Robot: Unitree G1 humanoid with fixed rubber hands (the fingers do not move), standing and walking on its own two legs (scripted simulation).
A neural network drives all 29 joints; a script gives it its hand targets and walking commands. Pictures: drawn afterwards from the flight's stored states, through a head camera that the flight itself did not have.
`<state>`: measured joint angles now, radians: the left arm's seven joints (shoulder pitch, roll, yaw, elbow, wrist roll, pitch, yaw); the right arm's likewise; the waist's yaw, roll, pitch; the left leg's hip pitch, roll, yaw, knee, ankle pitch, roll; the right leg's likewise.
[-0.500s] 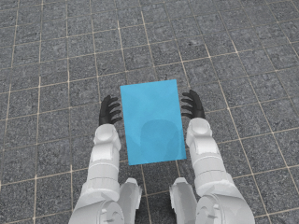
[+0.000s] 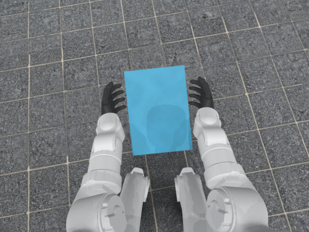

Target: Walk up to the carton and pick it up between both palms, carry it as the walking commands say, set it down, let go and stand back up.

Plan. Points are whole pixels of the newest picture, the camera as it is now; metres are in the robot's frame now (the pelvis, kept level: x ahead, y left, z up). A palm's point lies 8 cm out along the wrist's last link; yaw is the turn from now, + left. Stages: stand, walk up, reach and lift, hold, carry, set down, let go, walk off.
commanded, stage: set down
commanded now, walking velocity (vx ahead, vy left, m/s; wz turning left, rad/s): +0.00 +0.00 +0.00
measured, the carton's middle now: (158, 110) +0.45 +0.02 -0.18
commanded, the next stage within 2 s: none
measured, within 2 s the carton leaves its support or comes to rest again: neither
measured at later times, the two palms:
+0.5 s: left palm (117, 113) +0.43 +0.15 -0.17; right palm (197, 108) +0.46 -0.10 -0.17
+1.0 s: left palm (122, 114) +0.45 +0.15 -0.25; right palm (192, 108) +0.49 -0.10 -0.26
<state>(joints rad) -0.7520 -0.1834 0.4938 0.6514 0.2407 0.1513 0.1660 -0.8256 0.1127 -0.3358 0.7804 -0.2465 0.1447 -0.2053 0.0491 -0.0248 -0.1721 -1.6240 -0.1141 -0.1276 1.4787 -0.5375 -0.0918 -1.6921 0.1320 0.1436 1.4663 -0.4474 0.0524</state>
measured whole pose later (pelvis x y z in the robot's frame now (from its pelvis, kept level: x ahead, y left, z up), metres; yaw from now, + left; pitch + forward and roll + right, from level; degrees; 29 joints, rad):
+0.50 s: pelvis -0.02 +0.00 -0.08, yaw +1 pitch +41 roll +3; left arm -0.96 -0.13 0.51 0.71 0.23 0.19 0.19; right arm -1.05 0.04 -0.37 0.85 -0.24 0.19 -0.20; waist 0.04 -0.02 -0.09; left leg -1.89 -0.16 -0.12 1.74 -0.58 -0.11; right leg -1.95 0.16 0.15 1.72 -0.48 0.09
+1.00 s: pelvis -0.03 +0.00 -0.14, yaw +2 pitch +43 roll +3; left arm -1.12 -0.08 0.51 0.72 0.20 0.21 0.19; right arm -1.23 -0.05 -0.35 0.91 -0.21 0.20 -0.18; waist 0.04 -0.01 0.03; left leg -2.09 -0.19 -0.11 1.93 -0.60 -0.13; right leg -2.16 0.18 0.15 1.91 -0.50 0.11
